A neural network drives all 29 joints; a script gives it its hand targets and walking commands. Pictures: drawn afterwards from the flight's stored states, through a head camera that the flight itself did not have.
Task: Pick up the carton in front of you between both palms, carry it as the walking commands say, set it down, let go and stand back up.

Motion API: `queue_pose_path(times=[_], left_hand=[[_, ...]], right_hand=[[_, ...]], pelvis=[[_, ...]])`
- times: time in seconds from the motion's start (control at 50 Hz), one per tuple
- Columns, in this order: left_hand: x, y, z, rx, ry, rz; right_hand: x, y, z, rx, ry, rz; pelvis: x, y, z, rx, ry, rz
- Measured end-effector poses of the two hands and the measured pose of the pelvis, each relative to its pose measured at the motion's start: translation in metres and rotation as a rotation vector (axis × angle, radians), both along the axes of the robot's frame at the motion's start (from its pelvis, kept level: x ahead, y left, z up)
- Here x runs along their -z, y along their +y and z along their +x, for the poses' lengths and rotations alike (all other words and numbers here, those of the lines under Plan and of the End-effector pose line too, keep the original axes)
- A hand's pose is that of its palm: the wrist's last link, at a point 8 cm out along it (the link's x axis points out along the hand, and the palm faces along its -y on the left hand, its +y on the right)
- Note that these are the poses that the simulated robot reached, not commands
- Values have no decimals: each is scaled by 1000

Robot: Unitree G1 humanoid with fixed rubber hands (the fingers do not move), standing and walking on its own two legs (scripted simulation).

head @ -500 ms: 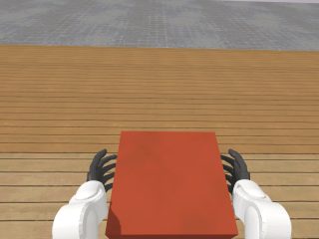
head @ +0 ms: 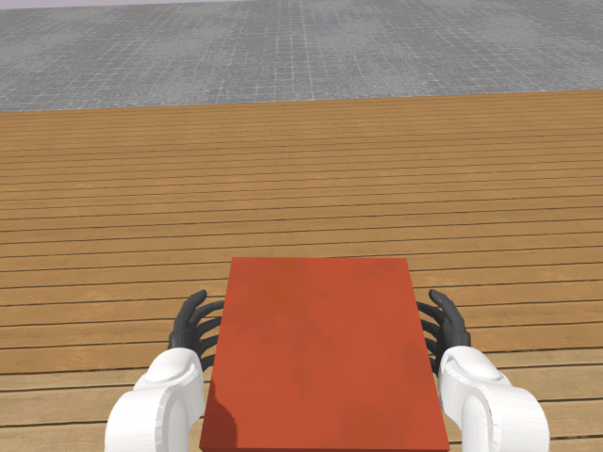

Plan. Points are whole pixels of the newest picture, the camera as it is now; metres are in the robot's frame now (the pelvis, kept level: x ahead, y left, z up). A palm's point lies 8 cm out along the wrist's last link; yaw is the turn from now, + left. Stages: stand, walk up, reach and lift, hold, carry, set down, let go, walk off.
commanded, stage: carry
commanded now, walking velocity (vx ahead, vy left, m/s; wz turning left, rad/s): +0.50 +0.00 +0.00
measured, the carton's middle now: (317, 380) +0.23 +0.00 +0.02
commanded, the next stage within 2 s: none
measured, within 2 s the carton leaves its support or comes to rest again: neither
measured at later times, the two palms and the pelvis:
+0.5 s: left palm (210, 180) +0.57 +0.18 +0.09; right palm (374, 175) +0.56 -0.12 +0.10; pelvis +0.34 +0.04 +0.00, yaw -1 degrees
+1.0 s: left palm (243, 92) +0.99 +0.17 +0.08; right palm (357, 92) +1.00 -0.14 +0.07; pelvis +0.66 +0.01 -0.01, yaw +0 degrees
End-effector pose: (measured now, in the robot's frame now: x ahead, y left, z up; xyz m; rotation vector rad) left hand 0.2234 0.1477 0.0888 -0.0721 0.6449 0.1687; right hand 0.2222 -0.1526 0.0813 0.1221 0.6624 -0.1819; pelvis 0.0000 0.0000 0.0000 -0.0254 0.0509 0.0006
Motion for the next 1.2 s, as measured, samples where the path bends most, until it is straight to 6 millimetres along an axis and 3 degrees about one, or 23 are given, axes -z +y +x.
queue_pose_path(times=[0.08,0.2,0.34,0.48,0.56,0.64,0.82,0.88,0.98,1.1,1.2], left_hand=[[8,-1,36,-47,84,-8],[-13,2,103,-79,59,-9],[-30,8,210,-25,-37,-15],[-5,35,333,2,-60,-54],[-1,39,389,32,21,-46],[-9,39,448,57,33,-39],[-26,41,608,-46,-50,-13],[-23,35,667,-66,-64,1],[-1,25,757,-106,-56,22],[25,20,829,-125,34,-49],[26,20,895,-131,0,-74]], right_hand=[[5,-1,50,-46,83,-8],[-12,2,123,-75,56,-4],[-32,9,217,-28,-40,-12],[-19,35,329,3,-61,-56],[-12,39,377,30,19,-45],[-19,39,429,52,30,-41],[-34,34,597,66,-54,-22],[-27,26,659,66,-65,-19],[2,15,764,31,-53,-14],[25,15,849,27,42,31],[24,16,916,38,9,36]], pelvis=[[-13,-10,42,-25,13,18],[-32,-13,112,-21,24,43],[-29,4,213,-13,19,38],[2,35,326,18,-5,43],[-10,46,368,40,8,31],[-22,52,411,39,15,22],[-21,43,526,16,20,32],[-10,33,572,8,19,41],[14,15,646,-4,4,36],[0,2,718,-9,38,45],[-6,2,785,-4,62,48]])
